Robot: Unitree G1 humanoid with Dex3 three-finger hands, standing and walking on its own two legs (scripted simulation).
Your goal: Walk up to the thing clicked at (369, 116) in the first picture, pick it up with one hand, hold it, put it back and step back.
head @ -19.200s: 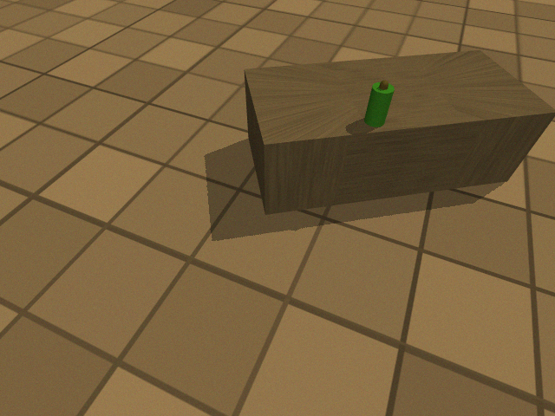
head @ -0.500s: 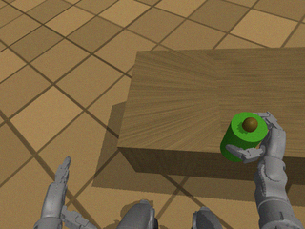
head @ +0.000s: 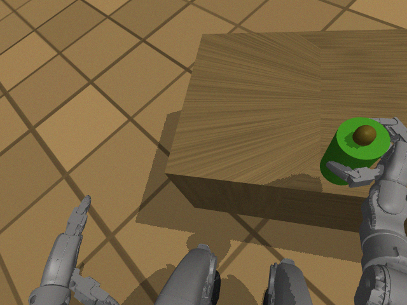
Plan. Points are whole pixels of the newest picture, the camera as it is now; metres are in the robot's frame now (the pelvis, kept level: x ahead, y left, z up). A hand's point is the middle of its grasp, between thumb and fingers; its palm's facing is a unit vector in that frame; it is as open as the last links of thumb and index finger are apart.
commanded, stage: crouch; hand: right
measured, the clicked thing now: (351, 151) +0.44 -0.20 -0.05
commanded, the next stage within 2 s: lower in 0.12 s
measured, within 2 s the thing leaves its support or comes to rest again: rests again in 1.62 s
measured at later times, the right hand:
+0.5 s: hand (358, 160) +0.44 -0.23 -0.09, palm faces +0.33 +0.94 -0.03, open 11.4 cm
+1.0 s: hand (355, 168) +0.44 -0.24 -0.14, palm faces +0.33 +0.95 -0.02, open 11.4 cm
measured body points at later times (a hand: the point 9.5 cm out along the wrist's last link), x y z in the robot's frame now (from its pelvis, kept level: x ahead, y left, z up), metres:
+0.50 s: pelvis -0.01 +0.01 -0.03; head +0.15 -0.06 +0.38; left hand +0.17 +0.27 +0.04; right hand +0.42 -0.28 -0.09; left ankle +0.05 +0.13 -0.62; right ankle +0.03 -0.10 -0.62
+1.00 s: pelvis -0.02 +0.01 -0.06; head +0.15 -0.08 +0.34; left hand +0.16 +0.27 +0.03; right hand +0.42 -0.29 -0.13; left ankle +0.05 +0.13 -0.62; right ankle +0.03 -0.10 -0.62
